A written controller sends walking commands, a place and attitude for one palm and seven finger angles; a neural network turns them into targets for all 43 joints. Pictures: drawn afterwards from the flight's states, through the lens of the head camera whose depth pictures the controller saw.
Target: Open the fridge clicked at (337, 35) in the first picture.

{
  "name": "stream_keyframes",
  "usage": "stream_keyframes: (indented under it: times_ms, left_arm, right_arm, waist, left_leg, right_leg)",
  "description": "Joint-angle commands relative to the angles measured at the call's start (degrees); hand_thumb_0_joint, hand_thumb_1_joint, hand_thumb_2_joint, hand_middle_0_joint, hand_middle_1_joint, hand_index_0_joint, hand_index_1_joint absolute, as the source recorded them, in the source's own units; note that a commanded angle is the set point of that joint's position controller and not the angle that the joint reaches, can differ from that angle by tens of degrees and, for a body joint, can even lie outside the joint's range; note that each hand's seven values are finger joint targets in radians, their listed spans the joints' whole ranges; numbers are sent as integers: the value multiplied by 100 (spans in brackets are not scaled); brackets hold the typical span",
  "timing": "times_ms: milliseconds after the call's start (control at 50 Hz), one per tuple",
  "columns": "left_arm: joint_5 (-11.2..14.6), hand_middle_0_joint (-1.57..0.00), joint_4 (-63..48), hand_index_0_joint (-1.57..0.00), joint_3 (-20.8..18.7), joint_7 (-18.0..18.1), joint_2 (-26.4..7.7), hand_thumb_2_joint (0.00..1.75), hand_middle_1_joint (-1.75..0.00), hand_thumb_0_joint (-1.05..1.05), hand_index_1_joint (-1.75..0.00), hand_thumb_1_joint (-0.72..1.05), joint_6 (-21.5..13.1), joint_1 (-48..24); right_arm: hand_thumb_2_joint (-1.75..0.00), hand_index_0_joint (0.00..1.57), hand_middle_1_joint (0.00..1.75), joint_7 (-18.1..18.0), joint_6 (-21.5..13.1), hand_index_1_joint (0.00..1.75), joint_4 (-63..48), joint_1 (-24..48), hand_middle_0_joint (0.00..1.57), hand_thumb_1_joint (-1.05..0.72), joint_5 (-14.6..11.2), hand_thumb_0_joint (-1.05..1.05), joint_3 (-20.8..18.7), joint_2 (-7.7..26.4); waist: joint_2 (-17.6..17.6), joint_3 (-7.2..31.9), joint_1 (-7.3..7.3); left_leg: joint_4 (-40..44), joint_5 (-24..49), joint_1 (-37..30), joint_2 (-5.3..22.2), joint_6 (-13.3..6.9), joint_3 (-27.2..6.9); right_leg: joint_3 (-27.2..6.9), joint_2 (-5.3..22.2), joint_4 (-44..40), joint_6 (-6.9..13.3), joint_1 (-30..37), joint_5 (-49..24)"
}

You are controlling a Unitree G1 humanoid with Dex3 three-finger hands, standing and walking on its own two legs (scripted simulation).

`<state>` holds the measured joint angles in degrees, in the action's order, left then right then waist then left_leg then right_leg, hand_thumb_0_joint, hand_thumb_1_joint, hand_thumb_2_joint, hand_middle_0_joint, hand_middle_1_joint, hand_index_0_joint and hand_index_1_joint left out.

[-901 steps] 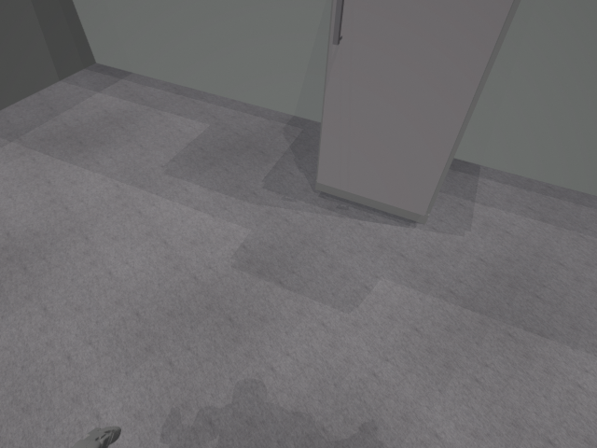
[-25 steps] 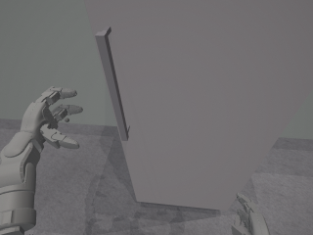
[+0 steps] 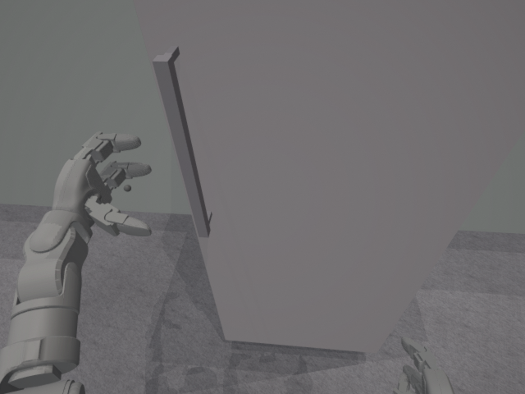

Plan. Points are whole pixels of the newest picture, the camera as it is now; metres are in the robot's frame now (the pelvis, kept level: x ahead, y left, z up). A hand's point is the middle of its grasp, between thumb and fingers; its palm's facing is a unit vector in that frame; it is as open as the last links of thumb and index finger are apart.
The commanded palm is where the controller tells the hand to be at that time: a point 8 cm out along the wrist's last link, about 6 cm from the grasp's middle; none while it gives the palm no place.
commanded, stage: move the hooked fingers beside the handle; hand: left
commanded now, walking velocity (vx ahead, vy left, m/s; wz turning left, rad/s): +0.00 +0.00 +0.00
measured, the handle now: (191, 159) +0.42 +0.14 +0.16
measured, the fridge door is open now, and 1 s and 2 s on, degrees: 0 0 0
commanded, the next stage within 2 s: none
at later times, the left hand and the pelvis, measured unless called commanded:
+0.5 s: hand (142, 192) +0.36 +0.21 +0.15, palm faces +0.01 -1.00 -0.01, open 14.0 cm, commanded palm +0.33 +0.25 +0.16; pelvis +0.00 +0.00 +0.00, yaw -1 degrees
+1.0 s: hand (134, 191) +0.34 +0.21 +0.16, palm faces +0.03 -1.00 -0.01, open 14.0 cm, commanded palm +0.32 +0.25 +0.17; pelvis +0.00 +0.00 +0.00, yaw +0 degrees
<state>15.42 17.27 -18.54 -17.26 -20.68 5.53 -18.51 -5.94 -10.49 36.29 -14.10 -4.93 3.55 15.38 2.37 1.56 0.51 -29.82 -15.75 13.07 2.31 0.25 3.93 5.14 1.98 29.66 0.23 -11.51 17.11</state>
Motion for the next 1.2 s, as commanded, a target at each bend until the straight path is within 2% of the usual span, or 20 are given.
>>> stream_keyframes:
  times_ms: [0, 60, 140, 180, 200, 240, 260, 360, 400, 460, 520, 580, 680, 720, 820, 880, 980, 1060, 1120, 1180]
  left_arm:
    - [38, -30, -717, -30, -43, 7, -1099, 30, -120, 0, -120, -50, -129, -2171]
    - [4, -30, -669, -30, -175, 64, -1307, 30, -120, 0, -120, -50, -115, -2284]
    - [-10, -30, -1220, -30, -366, 227, -1482, 30, -120, 0, -120, -50, -451, -2916]
    - [-33, -30, -1175, -30, -529, 296, -1690, 30, -120, 0, -120, -50, -603, -2906]
    - [-38, -30, -1067, -30, -329, 292, -1448, 30, -120, 0, -120, -50, -641, -3015]
    - [-40, -30, -801, -30, -404, 277, -1453, 30, -120, 0, -120, -50, -647, -2734]
    - [-65, -30, -546, -30, -564, 260, -1639, 30, -120, 0, -120, -50, -605, -2452]
    - [-34, -30, -143, -30, -358, 31, -1366, 30, -120, 0, -120, -50, -257, -1764]
    - [40, -30, -435, -30, -179, -24, -1173, 30, -120, 0, -120, -50, -233, -1965]
    - [80, -30, -874, -30, -399, 39, -1493, 30, -120, 0, -120, -50, -429, -2313]
    - [34, -30, -1621, -30, -250, 176, -1415, 30, -120, 0, -120, -50, -734, -3088]
    - [-33, -30, -1563, -30, -443, 297, -1600, 30, -120, 0, -120, -50, -846, -2947]
    - [11, -30, -176, -30, -141, 121, -1113, 30, -120, 0, -120, -50, -276, -2034]
    - [26, -30, 63, -30, -144, 48, -1113, 30, -120, 0, -120, -50, -42, -1837]
    - [76, -30, -1137, -30, -488, 80, -1429, 30, -120, 0, -120, -50, -313, -2042]
    - [56, -30, -2000, -30, -590, 208, -1645, 30, -120, 0, -120, -50, -743, -2544]
    - [5, -30, -1421, -30, -123, 208, -1133, 30, -120, 0, -120, -50, -624, -2407]
    - [36, -30, -375, -30, 49, 71, -865, 30, -120, 0, -120, -50, 14, -1635]
    - [62, -30, -683, -30, 140, 77, -771, 30, -120, 0, -120, -50, 148, -1850]
    - [40, -30, -1448, -30, -269, 255, -1297, 30, -120, 0, -120, -50, -202, -2375]
  right_arm:
    - [-90, 20, 30, -85, -237, 30, -819, 622, 20, -90, -18, 0, -276, 701]
    - [-90, 20, 30, -79, -192, 30, -800, 571, 20, -90, 2, 0, -298, 753]
    - [-90, 20, 30, -66, -209, 30, -865, 602, 20, -90, 54, 0, -288, 671]
    - [-90, 20, 30, -57, -184, 30, -812, 559, 20, -90, 59, 0, -291, 677]
    - [-90, 20, 30, -58, -190, 30, -791, 551, 20, -90, 62, 0, -279, 648]
    - [-90, 20, 30, -42, -200, 30, -771, 544, 20, -90, 55, 0, -284, 659]
    - [-90, 20, 30, -34, -161, 30, -747, 484, 20, -90, 46, 0, -313, 708]
    - [-90, 20, 30, 18, -54, 30, -877, 520, 20, -90, -22, 0, -336, 753]
    - [-90, 20, 30, 17, -38, 30, -963, 558, 20, -90, -29, 0, -337, 722]
    - [-90, 20, 30, -19, -45, 30, -953, 541, 20, -90, -14, 0, -357, 746]
    - [-90, 20, 30, -54, -150, 30, -943, 576, 20, -90, 23, 0, -325, 657]
    - [-90, 20, 30, -68, -186, 30, -815, 509, 20, -90, 58, 0, -320, 660]
    - [-90, 20, 30, -58, -86, 30, -747, 539, 20, -90, -23, 0, -299, 713]
    - [-90, 20, 30, -38, -33, 30, -801, 518, 20, -90, -35, 0, -316, 757]
    - [-90, 20, 30, 25, 1, 30, -1079, 629, 20, -90, 13, 0, -347, 684]
    - [-90, 20, 30, 13, -84, 30, -1088, 695, 20, -90, 56, 0, -304, 609]
    - [-90, 20, 30, -47, -154, 30, -861, 643, 20, -90, 21, 0, -282, 625]
    - [-90, 20, 30, -61, -36, 30, -799, 564, 20, -90, -36, 0, -317, 735]
    - [-90, 20, 30, -40, 25, 30, -948, 656, 20, -90, -37, 0, -311, 700]
    - [-90, 20, 30, -23, 22, 30, -1019, 702, 20, -90, 19, 0, -310, 672]
  waist:
    - [-76, 776, -107]
    - [-285, 970, -89]
    - [67, 1638, -63]
    - [-76, 1694, -65]
    - [-25, 1629, -120]
    - [82, 1499, -68]
    - [-177, 1462, -5]
    - [-169, 1042, 48]
    - [-184, 1122, -16]
    - [-396, 1210, -55]
    - [243, 1588, -145]
    - [223, 1717, -121]
    - [-188, 760, -82]
    - [-358, 703, -50]
    - [-299, 1635, 42]
    - [198, 1858, 6]
    - [295, 1132, -132]
    - [-360, 654, -81]
    - [-343, 899, -74]
    - [-218, 1479, -36]
  left_leg:
    - [381, 912, -558, -123, -219, -361]
    - [342, 946, -574, -110, -237, -374]
    - [277, 1330, -853, -152, -227, -378]
    - [272, 1374, -828, -131, -243, -341]
    - [270, 1396, -857, -131, -243, -315]
    - [301, 1351, -791, -131, -229, -313]
    - [300, 1354, -700, -107, -239, -295]
    - [326, 1269, -436, -116, -230, -230]
    - [303, 1206, -453, -141, -237, -234]
    - [286, 1121, -556, -107, -255, -262]
    - [286, 1258, -961, -135, -254, -303]
    - [293, 1458, -1051, -123, -259, -321]
    - [418, 1009, -500, -126, -236, -267]
    - [394, 936, -342, -143, -229, -281]
    - [232, 1572, -681, -157, -246, -258]
    - [221, 1752, -998, -133, -249, -276]
    - [353, 1368, -920, -99, -215, -317]
    - [400, 1020, -535, -108, -223, -340]
    - [357, 1036, -532, -147, -220, -364]
    - [321, 1226, -744, -140, -235, -357]
  right_leg:
    - [-194, -73, -486, 70, -345, -1270]
    - [-221, -63, -492, 71, -277, -1267]
    - [-252, -58, -357, 93, 24, -1638]
    - [-288, -73, -382, 67, 116, -1719]
    - [-280, -77, -365, 69, 78, -1779]
    - [-281, -76, -370, 83, 55, -1769]
    - [-274, -71, -387, 77, 139, -1786]
    - [-262, -44, -388, 73, 6, -1837]
    - [-257, -53, -391, 52, -63, -1792]
    - [-273, -87, -437, 37, -76, -1574]
    - [-294, -104, -402, 71, -62, -1593]
    - [-297, -108, -400, 80, 98, -1785]
    - [-247, -85, -516, 53, -210, -1525]
    - [-237, -76, -503, 44, -244, -1480]
    - [-247, -71, -297, 55, 220, -2139]
    - [-285, -102, -292, 80, 255, -2160]
    - [-219, -121, -426, 97, -127, -1708]
    - [-171, -110, -516, 74, -289, -1461]
    - [-153, -91, -455, 65, -274, -1438]
    - [-229, -88, -422, 68, -16, -1530]
